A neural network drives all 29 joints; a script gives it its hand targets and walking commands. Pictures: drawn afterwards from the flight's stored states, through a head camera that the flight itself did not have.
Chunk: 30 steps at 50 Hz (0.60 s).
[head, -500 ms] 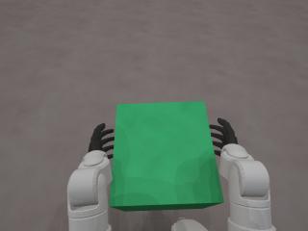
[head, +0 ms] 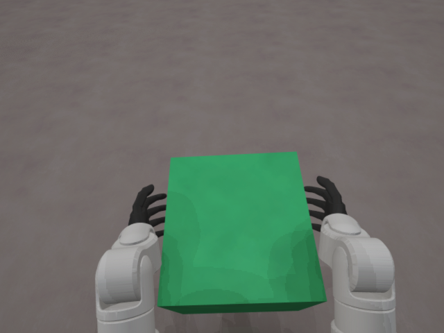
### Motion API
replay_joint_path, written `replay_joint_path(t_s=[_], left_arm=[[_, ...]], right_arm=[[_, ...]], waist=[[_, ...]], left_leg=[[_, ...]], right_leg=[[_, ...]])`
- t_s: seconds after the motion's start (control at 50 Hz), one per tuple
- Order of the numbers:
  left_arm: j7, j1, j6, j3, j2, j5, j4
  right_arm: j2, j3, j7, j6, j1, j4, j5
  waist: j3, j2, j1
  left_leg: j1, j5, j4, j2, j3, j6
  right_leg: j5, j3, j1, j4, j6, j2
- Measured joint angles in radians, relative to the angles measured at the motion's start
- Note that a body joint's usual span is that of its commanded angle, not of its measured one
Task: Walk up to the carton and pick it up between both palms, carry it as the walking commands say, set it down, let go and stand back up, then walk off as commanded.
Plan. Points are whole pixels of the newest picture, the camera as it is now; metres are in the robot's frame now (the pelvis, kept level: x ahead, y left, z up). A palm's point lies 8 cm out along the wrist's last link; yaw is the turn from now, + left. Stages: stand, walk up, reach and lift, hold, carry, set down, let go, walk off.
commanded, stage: carry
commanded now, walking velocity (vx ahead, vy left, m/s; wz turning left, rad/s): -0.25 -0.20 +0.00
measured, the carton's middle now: (236, 237) +0.28 -0.01 +0.02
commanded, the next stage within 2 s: none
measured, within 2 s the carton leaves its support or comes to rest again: neither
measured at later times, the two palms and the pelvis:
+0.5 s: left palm out of the picture +0.07 -0.01 +0.10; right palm out of the picture +0.07 -0.31 +0.09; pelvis -0.19 -0.16 +0.00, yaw +1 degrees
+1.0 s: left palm out of the picture -0.13 -0.12 +0.10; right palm out of the picture -0.10 -0.42 +0.11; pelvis -0.38 -0.30 +0.01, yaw +3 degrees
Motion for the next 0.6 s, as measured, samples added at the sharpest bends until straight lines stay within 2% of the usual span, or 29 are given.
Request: replay_joint_path(t_s=[0.04,0.08,0.1,0.14,0.18,0.22,0.28,0.38,0.42,0.44,0.48,0.5,0.56,0.6], left_arm=[[0.003,-0.011,0.0,0.001,-0.001,0.004,0.0],[0.008,-0.02,0.002,0.009,-0.001,0.008,0.007],[0.011,-0.016,0.002,0.013,-0.001,0.009,0.013],[0.016,0.001,0.012,0.007,0.0,0.014,0.011],[0.022,0.011,0.021,-0.003,0.001,0.015,0.003],[0.029,0.011,0.025,-0.013,0.002,0.011,-0.004],[0.038,-0.003,0.026,-0.021,0.001,0.002,-0.022],[0.039,-0.029,0.018,-0.012,-0.002,-0.001,-0.039],[0.03,-0.039,0.013,-0.003,-0.004,0.002,-0.034],[0.026,-0.039,0.003,-0.006,-0.005,0.004,-0.019],[0.018,-0.026,-0.001,-0.025,-0.003,0.006,0.018],[0.012,-0.014,0.002,-0.03,-0.001,0.006,0.028],[-0.002,0.016,0.002,-0.026,0.001,0.013,0.027],[-0.008,0.02,-0.004,-0.013,0.001,0.01,0.016]], right_arm=[[0.001,-0.006,0.004,-0.006,-0.014,0.009,-0.002],[0.004,-0.011,0.012,-0.013,-0.029,0.037,-0.004],[0.005,-0.01,0.018,-0.019,-0.033,0.06,-0.007],[0.003,-0.008,0.028,-0.019,-0.028,0.08,-0.008],[0.002,-0.005,0.039,-0.02,-0.01,0.075,-0.012],[0.0,-0.005,0.045,-0.025,0.008,0.061,-0.016],[0.0,-0.01,0.046,-0.03,0.015,0.03,-0.017],[0.002,-0.008,0.04,-0.025,-0.013,0.003,-0.028],[0.004,-0.008,0.037,-0.02,-0.028,0.002,-0.034],[0.003,-0.014,0.037,-0.023,-0.03,0.007,-0.035],[0.001,-0.027,0.034,-0.021,-0.006,0.011,-0.033],[0.0,-0.027,0.031,-0.014,0.005,0.012,-0.03],[-0.002,-0.004,0.001,0.001,0.023,0.007,-0.01],[-0.002,0.013,-0.029,0.001,0.022,-0.003,0.006]], waist=[[-0.016,-0.014,0.005],[-0.028,-0.044,0.008],[-0.026,-0.067,0.006],[-0.017,-0.06,0.013],[-0.001,-0.049,0.033],[0.011,-0.042,0.052],[0.026,-0.025,0.07],[0.02,0.008,0.072],[0.013,0.02,0.071],[0.017,0.038,0.069],[0.02,0.04,0.051],[0.024,0.034,0.039],[0.035,0.02,0.004],[0.037,0.015,-0.01]], left_leg=[[0.082,0.018,-0.177,-0.005,0.009,0.015],[0.151,0.107,-0.358,-0.001,0.021,0.036],[0.143,0.132,-0.366,-0.006,0.018,0.052],[0.121,0.158,-0.357,0.02,-0.002,0.061],[0.113,0.191,-0.375,0.052,-0.02,0.048],[0.107,0.233,-0.404,0.078,-0.036,0.028],[0.081,0.292,-0.436,0.114,-0.059,0.003],[0.012,0.387,-0.475,0.175,-0.088,-0.052],[-0.033,0.405,-0.45,0.197,-0.095,-0.072],[-0.059,0.349,-0.412,0.206,-0.107,-0.067],[-0.121,0.095,-0.202,0.156,-0.118,-0.045],[-0.145,0.033,-0.07,0.121,-0.112,-0.036],[-0.149,0.014,0.179,0.052,-0.056,-0.029],[-0.1,0.015,0.179,0.026,-0.019,-0.029]], right_leg=[[0.027,-0.02,-0.029,-0.007,-0.015,0.017],[0.05,-0.039,-0.058,-0.006,-0.028,0.025],[0.02,-0.029,-0.069,0.012,-0.009,0.022],[-0.146,0.001,-0.123,0.202,0.043,0.039],[-0.202,0.038,-0.168,0.427,0.077,0.043],[-0.202,0.066,-0.17,0.544,0.1,0.02],[-0.244,0.086,-0.108,0.503,0.128,-0.02],[-0.279,0.065,0.059,0.175,0.131,-0.038],[-0.179,0.046,0.129,-0.005,0.119,-0.036],[-0.075,0.038,0.112,-0.015,0.111,-0.025],[-0.064,0.039,0.069,0.034,0.092,-0.033],[-0.072,0.042,0.061,0.04,0.083,-0.041],[-0.051,0.047,0.044,0.027,0.061,-0.047],[-0.024,0.038,0.026,0.021,0.046,-0.038]])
